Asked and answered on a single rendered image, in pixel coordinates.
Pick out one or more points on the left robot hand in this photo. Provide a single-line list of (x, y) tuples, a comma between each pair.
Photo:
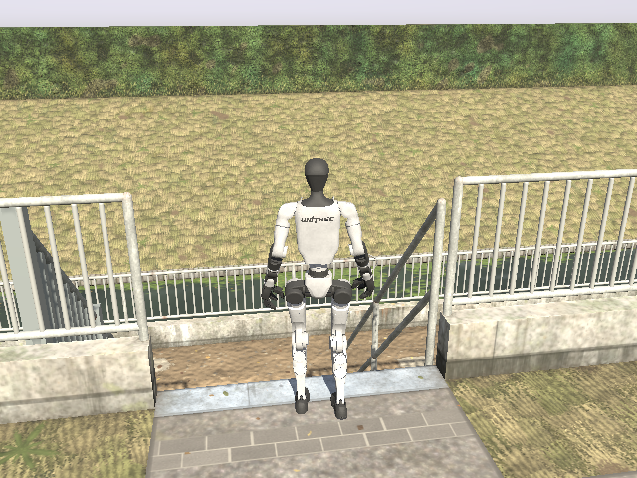
[(267, 293)]

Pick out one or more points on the robot right thigh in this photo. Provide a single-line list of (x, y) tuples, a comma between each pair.
[(340, 302)]

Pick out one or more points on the right robot hand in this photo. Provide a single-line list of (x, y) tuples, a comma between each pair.
[(362, 284)]

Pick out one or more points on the left robot forearm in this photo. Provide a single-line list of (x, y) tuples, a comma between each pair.
[(273, 269)]

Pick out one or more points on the right robot upper arm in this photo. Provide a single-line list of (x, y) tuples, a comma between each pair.
[(348, 210)]

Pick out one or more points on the robot right shin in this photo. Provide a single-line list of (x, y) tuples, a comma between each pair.
[(339, 370)]

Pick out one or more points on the left robot upper arm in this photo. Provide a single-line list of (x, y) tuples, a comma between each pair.
[(286, 212)]

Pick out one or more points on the right robot forearm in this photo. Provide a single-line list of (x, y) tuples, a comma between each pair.
[(363, 265)]

